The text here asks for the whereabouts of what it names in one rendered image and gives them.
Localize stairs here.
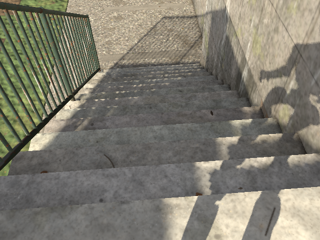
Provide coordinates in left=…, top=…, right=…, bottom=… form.
left=0, top=63, right=320, bottom=211

